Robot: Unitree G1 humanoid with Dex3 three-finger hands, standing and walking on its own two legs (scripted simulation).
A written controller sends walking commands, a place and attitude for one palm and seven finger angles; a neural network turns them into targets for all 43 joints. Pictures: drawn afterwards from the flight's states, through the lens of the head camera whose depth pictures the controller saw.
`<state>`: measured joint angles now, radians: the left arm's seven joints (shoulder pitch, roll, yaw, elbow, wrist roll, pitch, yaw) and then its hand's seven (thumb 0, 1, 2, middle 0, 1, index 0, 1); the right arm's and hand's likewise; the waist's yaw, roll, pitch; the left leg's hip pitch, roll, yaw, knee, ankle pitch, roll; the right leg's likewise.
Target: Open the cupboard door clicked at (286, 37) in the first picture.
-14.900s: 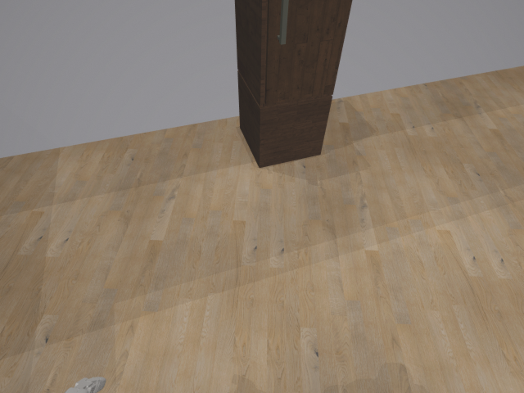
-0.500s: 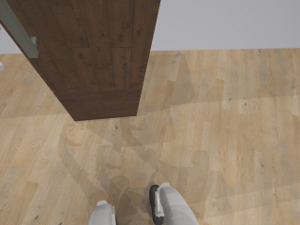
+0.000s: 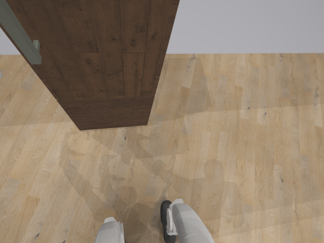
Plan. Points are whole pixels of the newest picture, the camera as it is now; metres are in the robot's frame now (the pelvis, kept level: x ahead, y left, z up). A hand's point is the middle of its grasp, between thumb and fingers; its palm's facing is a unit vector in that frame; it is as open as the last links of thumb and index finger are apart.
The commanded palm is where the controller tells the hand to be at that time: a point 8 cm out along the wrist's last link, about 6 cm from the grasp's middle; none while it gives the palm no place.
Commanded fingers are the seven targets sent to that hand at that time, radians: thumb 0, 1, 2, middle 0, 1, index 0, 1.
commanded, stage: move the hooked fingers beside the handle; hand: left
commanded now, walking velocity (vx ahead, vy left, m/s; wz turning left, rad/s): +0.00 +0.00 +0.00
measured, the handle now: (18, 25) +0.56 +0.24 +0.09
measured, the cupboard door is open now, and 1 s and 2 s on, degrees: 0 0 0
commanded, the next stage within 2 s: slide the fingers in behind the handle in 0.50 s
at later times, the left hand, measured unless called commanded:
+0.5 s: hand out of the picture +0.51 +0.31 +0.09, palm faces +0.00 -1.00 -0.03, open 14.0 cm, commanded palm +0.50 +0.34 +0.09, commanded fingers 0.00 -0.50 0.30 -0.30 -1.20 -0.30 -1.20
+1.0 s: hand out of the picture +0.52 +0.28 +0.09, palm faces +0.00 -1.00 -0.02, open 14.0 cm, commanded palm +0.50 +0.31 +0.09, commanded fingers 0.00 -0.50 0.30 -0.30 -1.20 -0.30 -1.20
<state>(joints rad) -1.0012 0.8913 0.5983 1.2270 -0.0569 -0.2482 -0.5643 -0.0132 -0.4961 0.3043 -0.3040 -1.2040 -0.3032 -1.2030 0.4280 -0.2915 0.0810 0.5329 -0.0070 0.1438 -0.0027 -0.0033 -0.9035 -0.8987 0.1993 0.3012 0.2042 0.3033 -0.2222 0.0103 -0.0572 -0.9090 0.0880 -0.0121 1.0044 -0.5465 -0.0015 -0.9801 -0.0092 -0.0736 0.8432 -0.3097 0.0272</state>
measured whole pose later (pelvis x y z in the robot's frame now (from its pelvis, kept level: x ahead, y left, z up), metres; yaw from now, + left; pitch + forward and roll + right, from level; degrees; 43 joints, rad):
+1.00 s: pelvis -0.01 +0.00 +0.00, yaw +0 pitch +25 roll -5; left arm -1.00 0.85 0.56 1.21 -0.07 -0.26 -0.52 -0.01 -0.50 0.30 -0.30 -1.20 -0.30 -1.20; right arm 0.43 -0.28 0.08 0.54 -0.01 0.13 0.00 0.00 -0.90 -0.90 0.20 0.30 0.20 0.30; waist -0.23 0.01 -0.06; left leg -0.93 0.08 -0.01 1.03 -0.54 0.00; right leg -1.00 -0.01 -0.06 0.86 -0.30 0.03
